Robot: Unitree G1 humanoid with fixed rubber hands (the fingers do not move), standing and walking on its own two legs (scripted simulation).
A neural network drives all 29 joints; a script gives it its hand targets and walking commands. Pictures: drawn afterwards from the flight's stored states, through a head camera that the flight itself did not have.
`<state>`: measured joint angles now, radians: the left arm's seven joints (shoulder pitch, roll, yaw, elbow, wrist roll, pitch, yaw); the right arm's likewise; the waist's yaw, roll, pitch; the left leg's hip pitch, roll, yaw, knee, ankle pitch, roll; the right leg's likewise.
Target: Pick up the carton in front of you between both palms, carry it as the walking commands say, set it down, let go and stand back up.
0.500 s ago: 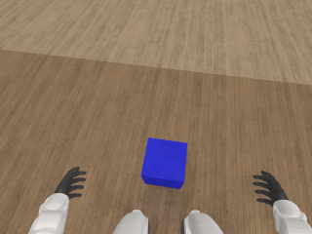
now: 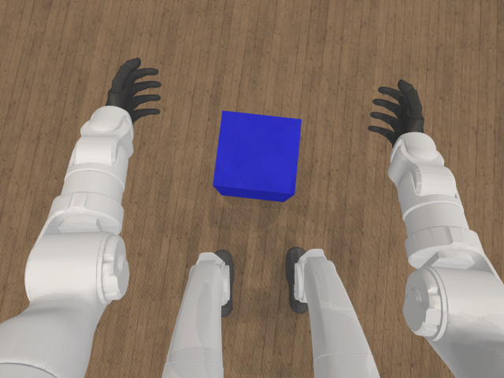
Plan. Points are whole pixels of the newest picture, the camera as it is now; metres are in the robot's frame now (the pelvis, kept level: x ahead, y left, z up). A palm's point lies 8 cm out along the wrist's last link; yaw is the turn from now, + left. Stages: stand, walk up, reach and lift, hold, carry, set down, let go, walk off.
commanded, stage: reach and lift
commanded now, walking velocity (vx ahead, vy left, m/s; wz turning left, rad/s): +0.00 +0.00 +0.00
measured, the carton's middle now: (256, 161) +0.50 -0.01 -0.54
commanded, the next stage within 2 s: none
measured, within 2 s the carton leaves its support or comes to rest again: leaves its support in 1.90 s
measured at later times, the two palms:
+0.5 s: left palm (169, 121) +0.53 +0.18 -0.25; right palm (355, 138) +0.48 -0.20 -0.24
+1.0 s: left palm (190, 147) +0.52 +0.17 -0.44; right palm (327, 160) +0.48 -0.20 -0.44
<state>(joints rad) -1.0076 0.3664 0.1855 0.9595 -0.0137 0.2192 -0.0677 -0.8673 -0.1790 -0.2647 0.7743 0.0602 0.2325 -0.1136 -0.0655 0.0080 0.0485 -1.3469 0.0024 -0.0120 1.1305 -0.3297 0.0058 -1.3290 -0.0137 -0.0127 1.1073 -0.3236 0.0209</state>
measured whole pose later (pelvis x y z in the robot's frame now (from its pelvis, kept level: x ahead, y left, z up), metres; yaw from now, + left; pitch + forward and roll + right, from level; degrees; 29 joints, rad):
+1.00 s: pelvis -0.03 +0.00 -0.27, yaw -2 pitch +39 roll -3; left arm -1.48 0.46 0.00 1.22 -0.21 0.06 0.06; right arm -1.35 -0.25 -0.18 1.08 0.22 0.05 -0.17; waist -0.05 -0.02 0.29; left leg -2.28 0.00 -0.03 2.11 -0.52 0.00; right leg -2.26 0.01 -0.01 2.08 -0.51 0.03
